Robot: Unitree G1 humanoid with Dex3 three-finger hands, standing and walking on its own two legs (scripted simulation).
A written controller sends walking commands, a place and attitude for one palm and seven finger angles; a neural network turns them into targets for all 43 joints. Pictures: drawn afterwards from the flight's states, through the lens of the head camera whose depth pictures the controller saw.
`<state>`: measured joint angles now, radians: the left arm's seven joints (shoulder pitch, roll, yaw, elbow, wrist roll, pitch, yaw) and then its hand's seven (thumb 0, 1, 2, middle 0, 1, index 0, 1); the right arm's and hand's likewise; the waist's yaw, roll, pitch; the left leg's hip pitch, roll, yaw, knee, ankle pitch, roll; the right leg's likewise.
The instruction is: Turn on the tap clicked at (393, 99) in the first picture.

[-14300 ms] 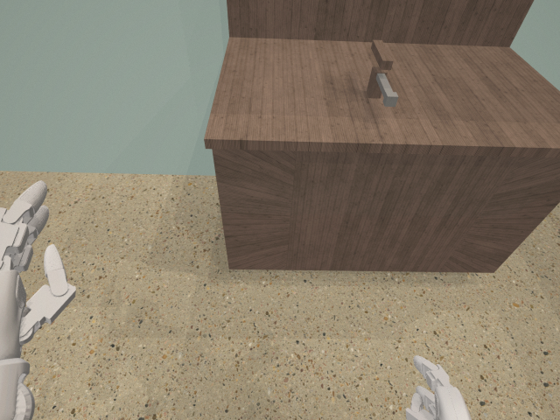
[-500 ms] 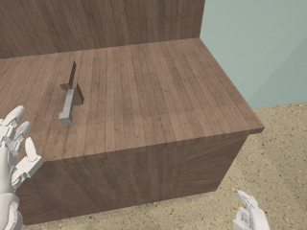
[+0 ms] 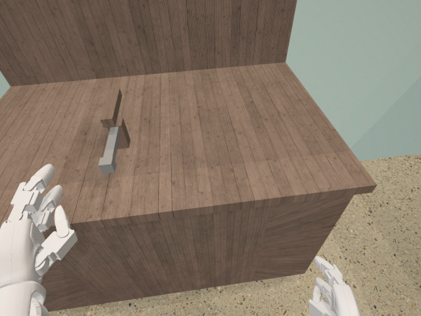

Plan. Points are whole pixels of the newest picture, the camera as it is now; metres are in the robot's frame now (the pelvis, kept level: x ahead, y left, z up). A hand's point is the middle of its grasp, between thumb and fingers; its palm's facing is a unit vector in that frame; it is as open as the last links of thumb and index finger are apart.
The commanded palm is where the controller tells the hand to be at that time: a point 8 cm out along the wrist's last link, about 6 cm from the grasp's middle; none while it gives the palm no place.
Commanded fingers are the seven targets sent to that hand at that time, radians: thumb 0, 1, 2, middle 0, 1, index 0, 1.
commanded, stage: turn the palm inward beside the body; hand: left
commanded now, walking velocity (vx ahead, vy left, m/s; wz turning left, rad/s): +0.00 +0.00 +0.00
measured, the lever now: (107, 165) +0.39 +0.29 +0.06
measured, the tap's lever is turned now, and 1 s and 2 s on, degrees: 0 0 0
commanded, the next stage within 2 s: reach beside the lever's end, fingers flat in 0.80 s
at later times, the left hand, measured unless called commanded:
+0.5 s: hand (76, 235) +0.19 +0.23 +0.13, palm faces +0.43 -0.89 -0.13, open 7.4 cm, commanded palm +0.14 +0.27 +0.15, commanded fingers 0.00 0.90 0.90 -0.20 -0.30 -0.20 -0.30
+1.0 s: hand (80, 236) +0.19 +0.22 +0.13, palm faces +0.44 -0.89 -0.14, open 7.4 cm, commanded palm +0.15 +0.27 +0.14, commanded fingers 0.00 0.90 0.90 -0.20 -0.30 -0.20 -0.30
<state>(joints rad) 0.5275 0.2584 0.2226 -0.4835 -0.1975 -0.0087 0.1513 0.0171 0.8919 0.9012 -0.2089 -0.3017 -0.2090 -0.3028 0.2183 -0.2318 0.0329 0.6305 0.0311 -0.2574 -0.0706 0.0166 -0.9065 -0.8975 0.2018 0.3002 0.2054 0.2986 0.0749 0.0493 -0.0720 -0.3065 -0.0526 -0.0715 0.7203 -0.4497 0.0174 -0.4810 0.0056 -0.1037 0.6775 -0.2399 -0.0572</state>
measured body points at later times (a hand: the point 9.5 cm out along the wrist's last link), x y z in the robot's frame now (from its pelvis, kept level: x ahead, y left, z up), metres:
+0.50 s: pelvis +0.01 +0.00 +0.00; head +0.00 -0.02 +0.45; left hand +0.16 +0.27 +0.14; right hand +0.20 -0.22 -0.07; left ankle -0.04 +0.11 -0.71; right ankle +0.07 -0.08 -0.72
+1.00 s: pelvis +0.00 +0.00 +0.00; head +0.00 -0.03 +0.45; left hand +0.16 +0.27 +0.14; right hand +0.20 -0.22 -0.07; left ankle -0.04 +0.11 -0.71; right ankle +0.07 -0.08 -0.72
